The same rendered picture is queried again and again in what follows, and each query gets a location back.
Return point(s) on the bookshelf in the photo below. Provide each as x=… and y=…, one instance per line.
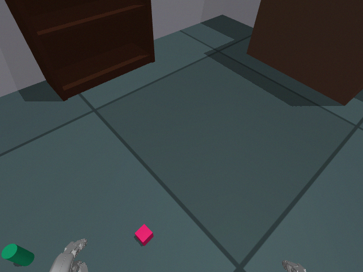
x=80, y=44

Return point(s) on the right robot hand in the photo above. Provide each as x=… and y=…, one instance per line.
x=292, y=267

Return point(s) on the left robot hand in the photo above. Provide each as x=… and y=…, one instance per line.
x=65, y=261

